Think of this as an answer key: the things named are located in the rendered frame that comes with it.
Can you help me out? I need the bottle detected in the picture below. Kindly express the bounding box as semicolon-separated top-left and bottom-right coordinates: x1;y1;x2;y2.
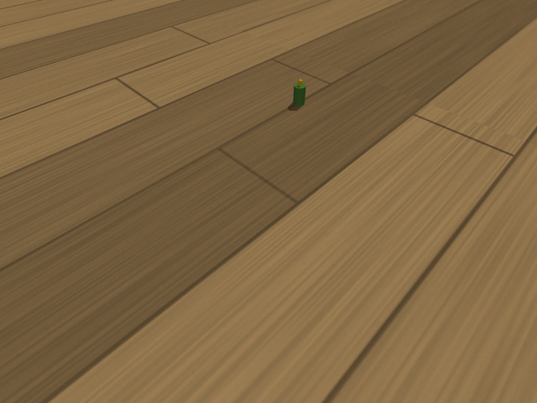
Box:
293;79;306;107

